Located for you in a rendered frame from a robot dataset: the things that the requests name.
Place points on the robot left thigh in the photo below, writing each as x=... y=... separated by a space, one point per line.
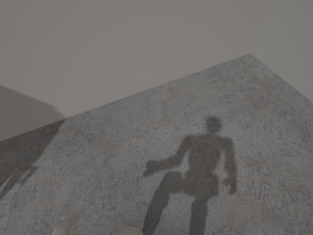
x=129 y=230

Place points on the left robot hand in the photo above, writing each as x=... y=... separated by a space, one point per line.
x=63 y=226

